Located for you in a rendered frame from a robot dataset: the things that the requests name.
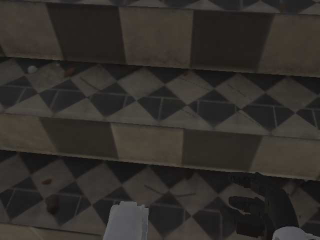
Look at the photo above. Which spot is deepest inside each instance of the right robot hand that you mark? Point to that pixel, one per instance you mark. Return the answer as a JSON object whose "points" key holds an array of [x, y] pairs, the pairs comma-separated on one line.
{"points": [[275, 212]]}

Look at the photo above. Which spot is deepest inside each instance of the right robot forearm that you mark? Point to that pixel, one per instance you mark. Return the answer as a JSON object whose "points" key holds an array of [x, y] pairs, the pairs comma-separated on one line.
{"points": [[289, 233]]}

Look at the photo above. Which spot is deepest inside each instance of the robot left thigh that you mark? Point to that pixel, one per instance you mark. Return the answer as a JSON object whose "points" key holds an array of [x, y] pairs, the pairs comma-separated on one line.
{"points": [[127, 221]]}

